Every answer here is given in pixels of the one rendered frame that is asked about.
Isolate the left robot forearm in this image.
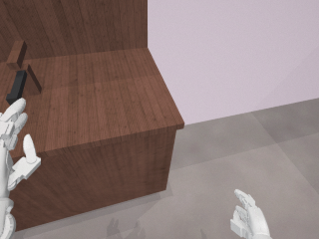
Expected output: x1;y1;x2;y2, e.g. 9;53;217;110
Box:
0;197;16;239

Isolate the right robot hand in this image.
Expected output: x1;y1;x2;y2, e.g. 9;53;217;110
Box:
230;189;270;239

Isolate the counter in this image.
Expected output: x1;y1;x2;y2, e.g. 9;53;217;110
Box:
0;0;184;232

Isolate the tap lever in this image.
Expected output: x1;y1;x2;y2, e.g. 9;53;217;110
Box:
5;70;27;106

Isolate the left robot hand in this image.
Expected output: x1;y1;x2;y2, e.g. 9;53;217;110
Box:
0;98;41;198

